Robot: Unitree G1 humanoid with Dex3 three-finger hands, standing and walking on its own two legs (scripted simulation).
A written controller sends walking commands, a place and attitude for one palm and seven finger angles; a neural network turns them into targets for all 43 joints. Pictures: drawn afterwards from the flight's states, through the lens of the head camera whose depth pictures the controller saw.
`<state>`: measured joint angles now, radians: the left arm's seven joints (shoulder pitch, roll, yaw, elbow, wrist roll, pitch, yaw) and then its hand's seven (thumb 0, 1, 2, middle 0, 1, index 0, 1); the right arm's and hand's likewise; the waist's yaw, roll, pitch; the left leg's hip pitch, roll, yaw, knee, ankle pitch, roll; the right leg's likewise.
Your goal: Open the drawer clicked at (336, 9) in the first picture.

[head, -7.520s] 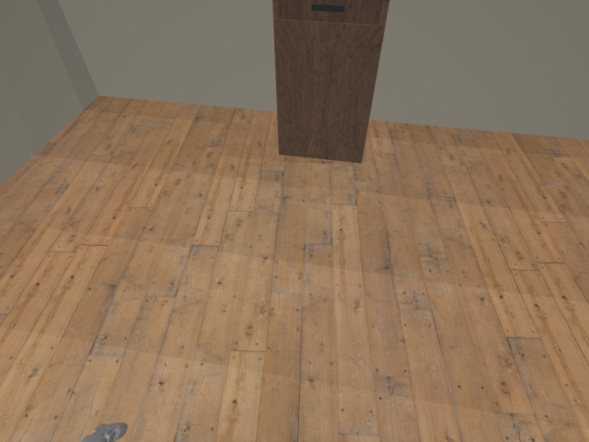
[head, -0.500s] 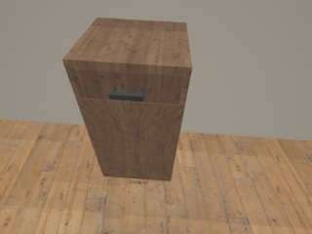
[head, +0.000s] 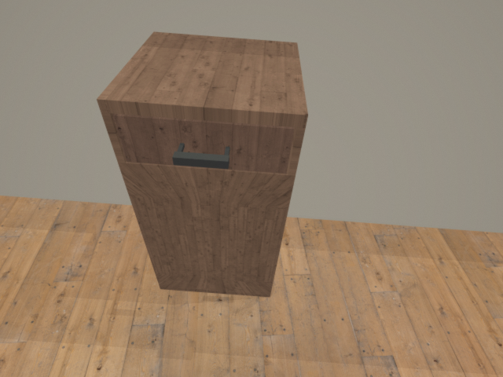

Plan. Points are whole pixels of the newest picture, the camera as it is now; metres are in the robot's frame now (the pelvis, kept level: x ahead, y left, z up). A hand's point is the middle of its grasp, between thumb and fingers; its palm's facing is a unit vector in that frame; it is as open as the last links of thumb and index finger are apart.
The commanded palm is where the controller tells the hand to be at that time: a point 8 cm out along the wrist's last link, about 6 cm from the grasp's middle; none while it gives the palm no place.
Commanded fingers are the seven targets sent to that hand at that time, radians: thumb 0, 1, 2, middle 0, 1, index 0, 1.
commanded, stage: shuffle to correct the standing spot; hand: left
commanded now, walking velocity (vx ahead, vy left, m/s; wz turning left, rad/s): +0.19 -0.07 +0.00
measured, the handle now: (202, 154) +0.60 +0.15 +0.02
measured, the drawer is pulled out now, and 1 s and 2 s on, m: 0.00 0.00 0.00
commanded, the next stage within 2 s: come to a stop and stand still in 0.16 s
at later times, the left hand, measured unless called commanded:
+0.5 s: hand out of the picture +0.11 +0.13 -0.17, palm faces +0.06 -0.98 -0.19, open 7.2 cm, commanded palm none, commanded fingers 0.00 0.90 0.90 -0.20 -0.30 -0.20 -0.30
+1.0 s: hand out of the picture +0.07 +0.11 -0.17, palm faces +0.02 -0.97 -0.23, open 7.3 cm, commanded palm none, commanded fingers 0.00 0.90 0.90 -0.20 -0.30 -0.20 -0.30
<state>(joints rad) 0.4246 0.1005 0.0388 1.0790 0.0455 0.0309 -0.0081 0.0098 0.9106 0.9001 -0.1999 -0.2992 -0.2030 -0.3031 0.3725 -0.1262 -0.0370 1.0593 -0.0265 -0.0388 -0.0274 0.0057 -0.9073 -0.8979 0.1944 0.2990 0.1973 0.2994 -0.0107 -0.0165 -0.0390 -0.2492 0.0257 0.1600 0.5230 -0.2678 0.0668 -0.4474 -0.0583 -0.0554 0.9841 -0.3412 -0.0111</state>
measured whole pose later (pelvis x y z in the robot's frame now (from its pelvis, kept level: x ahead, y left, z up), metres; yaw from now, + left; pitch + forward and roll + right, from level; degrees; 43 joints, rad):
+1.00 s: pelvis +0.06 -0.06 +0.00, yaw -1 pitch -1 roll +0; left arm 0.33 0.13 0.02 1.03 0.03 0.01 0.04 0.01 0.91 0.90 -0.20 -0.30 -0.20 -0.30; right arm 0.20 -0.17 -0.05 1.04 -0.01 0.04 -0.02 0.00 -0.93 -0.90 0.20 0.30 0.20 0.30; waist 0.00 0.04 0.00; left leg -0.33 0.05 0.06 0.65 -0.33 0.00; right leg -0.19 0.01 -0.09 0.51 -0.31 -0.06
